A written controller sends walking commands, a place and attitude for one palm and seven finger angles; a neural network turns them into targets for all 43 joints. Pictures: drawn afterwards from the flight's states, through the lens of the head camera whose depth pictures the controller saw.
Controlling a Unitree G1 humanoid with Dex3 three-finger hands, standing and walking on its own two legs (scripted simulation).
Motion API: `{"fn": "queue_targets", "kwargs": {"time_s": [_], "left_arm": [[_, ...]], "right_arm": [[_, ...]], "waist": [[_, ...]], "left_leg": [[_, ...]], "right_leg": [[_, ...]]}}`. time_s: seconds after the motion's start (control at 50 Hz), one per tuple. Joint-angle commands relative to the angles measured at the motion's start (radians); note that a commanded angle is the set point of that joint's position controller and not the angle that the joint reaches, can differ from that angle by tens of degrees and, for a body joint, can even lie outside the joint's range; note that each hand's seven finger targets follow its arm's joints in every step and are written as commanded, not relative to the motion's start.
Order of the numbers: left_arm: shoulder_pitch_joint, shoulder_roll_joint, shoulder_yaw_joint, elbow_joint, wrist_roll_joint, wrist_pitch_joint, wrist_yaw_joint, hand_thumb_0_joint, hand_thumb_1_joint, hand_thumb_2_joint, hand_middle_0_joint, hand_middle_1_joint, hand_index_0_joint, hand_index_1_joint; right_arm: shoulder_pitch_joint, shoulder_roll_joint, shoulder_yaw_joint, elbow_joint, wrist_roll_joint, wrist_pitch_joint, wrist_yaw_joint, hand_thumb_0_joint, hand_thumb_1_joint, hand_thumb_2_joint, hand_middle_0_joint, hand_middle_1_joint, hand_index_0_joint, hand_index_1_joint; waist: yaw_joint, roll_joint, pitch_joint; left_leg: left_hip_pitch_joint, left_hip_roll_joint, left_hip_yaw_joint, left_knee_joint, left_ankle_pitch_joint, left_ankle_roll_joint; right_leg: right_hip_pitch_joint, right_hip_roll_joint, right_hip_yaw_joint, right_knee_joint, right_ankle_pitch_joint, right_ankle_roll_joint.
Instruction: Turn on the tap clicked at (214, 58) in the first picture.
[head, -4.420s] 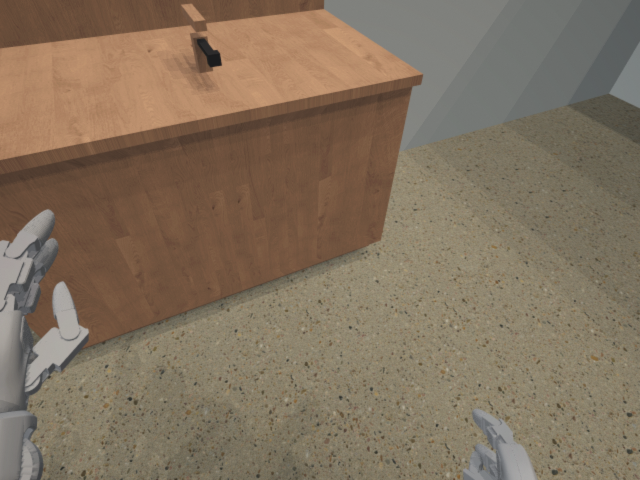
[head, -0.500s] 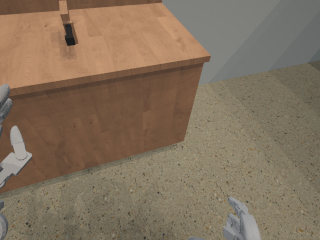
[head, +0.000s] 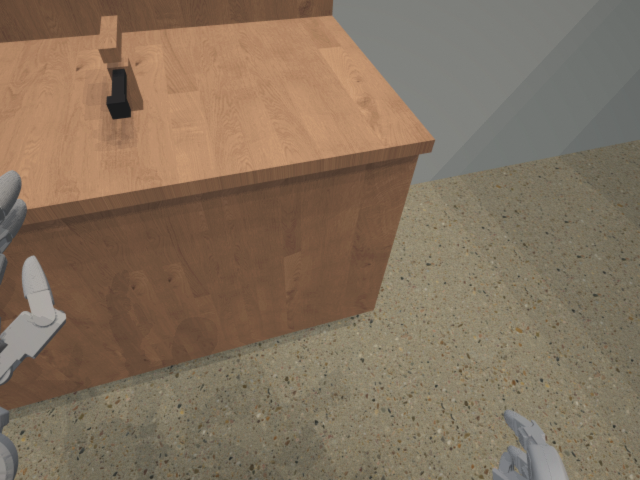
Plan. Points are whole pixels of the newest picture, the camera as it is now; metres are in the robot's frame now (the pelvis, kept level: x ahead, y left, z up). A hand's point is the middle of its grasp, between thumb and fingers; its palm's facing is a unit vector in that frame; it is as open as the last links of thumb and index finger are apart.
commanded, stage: take the last steps up to it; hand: left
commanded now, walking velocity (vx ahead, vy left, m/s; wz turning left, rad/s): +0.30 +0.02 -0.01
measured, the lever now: (118, 106) +0.62 +0.38 +0.11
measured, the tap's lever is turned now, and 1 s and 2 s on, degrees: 0 0 0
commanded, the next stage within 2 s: come to a stop and stand still in 0.70 s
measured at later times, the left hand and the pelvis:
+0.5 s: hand (158, 216) +0.33 +0.20 +0.18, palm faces +0.41 -0.80 -0.44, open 7.4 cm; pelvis +0.11 -0.04 +0.01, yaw +0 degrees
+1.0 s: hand (197, 170) +0.40 +0.18 +0.18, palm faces +0.42 -0.79 -0.44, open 7.4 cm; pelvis +0.19 -0.06 +0.00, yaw +1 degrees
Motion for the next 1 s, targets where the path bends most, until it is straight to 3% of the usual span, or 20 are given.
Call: {"fn": "queue_targets", "kwargs": {"time_s": [0.0, 0.02, 0.04, 0.12, 0.24, 0.26, 0.28, 0.3, 0.34, 0.38, 0.44, 0.56, 0.58, 0.64, 0.68, 0.76, 0.86, 0.92, 0.94, 0.98], "left_arm": [[-0.160, 0.143, 0.077, -0.146, -0.001, -0.069, 0.017, 0.000, 0.900, 0.900, -0.200, -0.300, -0.200, -0.300], [-0.165, 0.181, 0.099, -0.120, 0.008, -0.071, 0.015, 0.000, 0.900, 0.900, -0.200, -0.300, -0.200, -0.300], [-0.163, 0.181, 0.098, -0.136, 0.009, -0.072, 0.010, 0.000, 0.900, 0.900, -0.200, -0.300, -0.200, -0.300], [-0.049, 0.139, 0.088, -0.199, 0.001, -0.060, 0.001, 0.000, 0.900, 0.900, -0.200, -0.300, -0.200, -0.300], [-0.074, 0.148, 0.110, -0.101, -0.001, -0.034, 0.009, 0.000, 0.900, 0.900, -0.200, -0.300, -0.200, -0.300], [-0.087, 0.161, 0.113, -0.081, 0.004, -0.028, 0.010, 0.000, 0.900, 0.900, -0.200, -0.300, -0.200, -0.300], [-0.113, 0.190, 0.121, -0.082, 0.009, -0.027, 0.014, 0.000, 0.900, 0.900, -0.200, -0.300, -0.200, -0.300], [-0.121, 0.231, 0.163, -0.065, -0.003, -0.021, 0.018, 0.000, 0.900, 0.900, -0.200, -0.300, -0.200, -0.300], [-0.116, 0.215, 0.153, -0.082, -0.013, -0.035, 0.004, 0.000, 0.900, 0.900, -0.200, -0.300, -0.200, -0.300], [-0.105, 0.192, 0.141, -0.111, -0.001, -0.051, 0.003, 0.000, 0.900, 0.900, -0.200, -0.300, -0.200, -0.300], [-0.066, 0.165, 0.125, -0.121, 0.003, -0.061, 0.009, 0.000, 0.900, 0.900, -0.200, -0.300, -0.200, -0.300], [-0.063, 0.171, 0.121, -0.202, -0.004, -0.054, 0.028, 0.000, 0.900, 0.900, -0.200, -0.300, -0.200, -0.300], [-0.077, 0.177, 0.119, -0.212, -0.001, -0.059, 0.027, 0.000, 0.900, 0.900, -0.200, -0.300, -0.200, -0.300], [-0.060, 0.176, 0.123, -0.111, -0.006, -0.069, 0.016, 0.000, 0.900, 0.900, -0.200, -0.300, -0.200, -0.300], [-0.102, 0.191, 0.123, -0.150, -0.002, -0.069, 0.005, 0.000, 0.900, 0.900, -0.200, -0.300, -0.200, -0.300], [-0.039, 0.151, 0.099, -0.206, -0.009, -0.051, -0.001, 0.000, 0.900, 0.900, -0.200, -0.300, -0.200, -0.300], [-0.052, 0.165, 0.119, -0.130, -0.012, -0.024, 0.008, 0.000, 0.900, 0.900, -0.200, -0.300, -0.200, -0.300], [-0.090, 0.163, 0.110, -0.051, -0.019, -0.005, 0.004, 0.000, 0.900, 0.900, -0.200, -0.300, -0.200, -0.300], [-0.093, 0.172, 0.111, -0.044, -0.019, 0.001, 0.002, 0.000, 0.900, 0.900, -0.200, -0.300, -0.200, -0.300], [-0.106, 0.194, 0.127, -0.083, -0.014, -0.004, 0.012, 0.000, 0.900, 0.900, -0.200, -0.300, -0.200, -0.300]], "right_arm": [[-0.076, -0.071, -0.021, -0.153, 0.012, -0.061, -0.003, 0.000, -0.900, -0.900, 0.200, 0.300, 0.200, 0.300], [-0.090, -0.051, -0.006, -0.143, 0.000, -0.072, -0.002, 0.000, -0.900, -0.900, 0.200, 0.300, 0.200, 0.300], [-0.088, -0.048, -0.012, -0.135, 0.005, -0.077, 0.003, 0.000, -0.900, -0.900, 0.200, 0.300, 0.200, 0.300], [-0.071, -0.058, -0.020, -0.124, 0.010, -0.093, 0.021, 0.000, -0.900, -0.900, 0.200, 0.300, 0.200, 0.300], [-0.089, -0.046, -0.008, -0.124, 0.012, -0.082, 0.013, 0.000, -0.900, -0.900, 0.200, 0.300, 0.200, 0.300], [-0.087, -0.034, -0.003, -0.126, 0.013, -0.076, 0.011, 0.000, -0.900, -0.900, 0.200, 0.300, 0.200, 0.300], [-0.086, -0.009, 0.000, -0.132, 0.017, -0.067, 0.013, 0.000, -0.900, -0.900, 0.200, 0.300, 0.200, 0.300], [-0.120, -0.012, 0.008, -0.141, 0.014, -0.075, 0.015, 0.000, -0.900, -0.900, 0.200, 0.300, 0.200, 0.300], [-0.113, -0.025, 0.000, -0.109, 0.013, -0.073, 0.025, 0.000, -0.900, -0.900, 0.200, 0.300, 0.200, 0.300], [-0.134, -0.015, 0.015, -0.093, 0.011, -0.053, 0.025, 0.000, -0.900, -0.900, 0.200, 0.300, 0.200, 0.300], [-0.123, -0.013, 0.014, -0.106, 0.004, -0.042, 0.022, 0.000, -0.900, -0.900, 0.200, 0.300, 0.200, 0.300], [-0.089, -0.033, -0.017, -0.149, 0.004, -0.048, 0.011, 0.000, -0.900, -0.900, 0.200, 0.300, 0.200, 0.300], [-0.082, -0.044, -0.023, -0.154, 0.006, -0.048, 0.007, 0.000, -0.900, -0.900, 0.200, 0.300, 0.200, 0.300], [-0.080, -0.063, -0.021, -0.155, 0.009, -0.049, 0.010, 0.000, -0.900, -0.900, 0.200, 0.300, 0.200, 0.300], [-0.083, -0.054, -0.020, -0.138, 0.010, -0.058, 0.013, 0.000, -0.900, -0.900, 0.200, 0.300, 0.200, 0.300], [-0.082, -0.063, -0.019, -0.137, 0.015, -0.075, 0.025, 0.000, -0.900, -0.900, 0.200, 0.300, 0.200, 0.300], [-0.090, -0.049, 0.005, -0.140, 0.016, -0.077, 0.016, 0.000, -0.900, -0.900, 0.200, 0.300, 0.200, 0.300], [-0.076, -0.018, 0.014, -0.140, 0.014, -0.072, 0.019, 0.000, -0.900, -0.900, 0.200, 0.300, 0.200, 0.300], [-0.092, -0.030, 0.002, -0.137, 0.014, -0.069, 0.024, 0.000, -0.900, -0.900, 0.200, 0.300, 0.200, 0.300], [-0.121, -0.001, 0.026, -0.128, 0.015, -0.059, 0.025, 0.000, -0.900, -0.900, 0.200, 0.300, 0.200, 0.300]], "waist": [[-0.025, 0.359, -0.127], [-0.030, 0.366, -0.094], [-0.028, 0.297, -0.081], [-0.009, 0.252, -0.147], [-0.004, 0.191, -0.150], [-0.001, 0.087, -0.168], [-0.006, -0.148, -0.177], [0.020, -0.292, -0.149], [0.005, -0.198, -0.113], [-0.003, -0.096, -0.121], [-0.007, -0.122, -0.152], [-0.005, -0.047, -0.184], [-0.010, 0.018, -0.189], [-0.014, 0.340, -0.185], [-0.017, 0.252, -0.130], [-0.005, 0.266, -0.151], [-0.001, 0.168, -0.157], [-0.018, -0.174, -0.149], [-0.005, -0.236, -0.140], [-0.013, -0.156, -0.172]], "left_leg": [[0.312, 0.311, -0.501, -0.282, -0.004, 0.181], [0.261, 0.355, -0.590, -0.322, -0.042, 0.228], [0.271, 0.348, -0.546, -0.294, 0.002, 0.245], [0.247, 0.241, -0.238, -0.219, 0.244, 0.181], [0.074, 0.170, -0.066, -0.059, 0.054, 0.085], [-0.012, 0.121, -0.032, 0.090, -0.010, 0.063], [-0.197, 0.017, 0.039, 0.348, -0.139, 0.022], [-0.351, -0.048, -0.026, 0.554, -0.332, -0.004], [-0.390, 0.006, -0.153, 0.701, -0.244, -0.023], [-0.347, 0.027, -0.134, 0.619, -0.196, -0.033], [-0.196, 0.010, -0.056, 0.347, -0.115, -0.024], [0.089, -0.050, 0.039, -0.071, 0.088, -0.010], [0.177, -0.027, 0.010, -0.120, 0.119, 0.004], [0.309, 0.323, -0.516, -0.244, 0.267, 0.214], [0.275, 0.323, -0.492, -0.224, 0.264, 0.249], [0.151, 0.202, -0.209, -0.197, 0.273, 0.164], [0.059, 0.152, -0.110, -0.075, 0.174, 0.065], [-0.071, -0.059, -0.035, 0.215, -0.175, -0.041], [-0.105, -0.059, -0.084, 0.352, -0.250, -0.039], [-0.166, -0.045, -0.148, 0.469, -0.269, -0.046]], "right_leg": [[-0.318, 0.033, 0.074, 0.378, -0.280, 0.020], [-0.379, 0.007, 0.134, 0.505, -0.255, 0.015], [-0.428, -0.023, 0.163, 0.534, -0.206, 0.020], [-0.317, -0.020, 0.089, 0.343, -0.083, 0.039], [0.053, 0.048, -0.030, -0.077, 0.070, 0.040], [0.152, -0.003, 0.059, -0.136, 0.075, 0.008], [0.255, -0.197, 0.382, -0.215, 0.129, -0.081], [0.262, -0.352, 0.649, -0.298, 0.201, -0.176], [0.217, -0.360, 0.616, -0.303, 0.204, -0.199], [0.198, -0.305, 0.394, -0.256, 0.400, -0.169], [0.152, -0.242, 0.208, -0.224, 0.534, -0.126], [0.134, -0.189, 0.152, -0.109, 0.380, -0.073], [0.086, -0.162, 0.144, -0.017, 0.351, -0.048], [-0.281, 0.028, 0.109, 0.454, -0.301, 0.026], [-0.360, -0.014, 0.161, 0.499, -0.242, 0.032], [-0.184, 0.003, 0.072, 0.267, -0.095, 0.045], [0.071, 0.030, 0.040, -0.115, 0.119, 0.054], [0.104, -0.242, 0.406, -0.226, 0.642, -0.068], [0.105, -0.298, 0.456, -0.233, 0.735, -0.101], [0.180, -0.328, 0.400, -0.171, 0.916, -0.131]]}}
